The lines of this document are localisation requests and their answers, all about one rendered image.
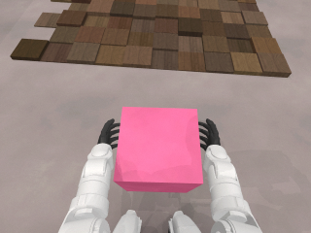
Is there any left robot hand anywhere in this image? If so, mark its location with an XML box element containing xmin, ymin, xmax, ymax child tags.
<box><xmin>97</xmin><ymin>118</ymin><xmax>121</xmax><ymax>149</ymax></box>

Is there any robot left upper arm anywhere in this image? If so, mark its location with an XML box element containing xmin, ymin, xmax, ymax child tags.
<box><xmin>58</xmin><ymin>216</ymin><xmax>111</xmax><ymax>233</ymax></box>

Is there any robot right shin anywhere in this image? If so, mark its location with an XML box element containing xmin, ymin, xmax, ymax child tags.
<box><xmin>173</xmin><ymin>211</ymin><xmax>183</xmax><ymax>217</ymax></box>

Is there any right robot hand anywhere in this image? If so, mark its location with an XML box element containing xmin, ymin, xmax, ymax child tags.
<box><xmin>198</xmin><ymin>118</ymin><xmax>221</xmax><ymax>151</ymax></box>

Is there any robot right thigh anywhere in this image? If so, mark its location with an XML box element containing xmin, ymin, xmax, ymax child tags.
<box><xmin>168</xmin><ymin>215</ymin><xmax>201</xmax><ymax>233</ymax></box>

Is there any robot left forearm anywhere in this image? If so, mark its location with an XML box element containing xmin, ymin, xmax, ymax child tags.
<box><xmin>58</xmin><ymin>143</ymin><xmax>114</xmax><ymax>232</ymax></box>

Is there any robot right forearm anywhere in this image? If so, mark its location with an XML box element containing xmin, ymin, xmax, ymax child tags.
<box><xmin>203</xmin><ymin>145</ymin><xmax>261</xmax><ymax>231</ymax></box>

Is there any robot right upper arm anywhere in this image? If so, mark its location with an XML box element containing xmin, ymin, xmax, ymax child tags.
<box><xmin>210</xmin><ymin>218</ymin><xmax>262</xmax><ymax>233</ymax></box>

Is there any carton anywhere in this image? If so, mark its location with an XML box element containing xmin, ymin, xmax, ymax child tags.
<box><xmin>113</xmin><ymin>107</ymin><xmax>203</xmax><ymax>193</ymax></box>

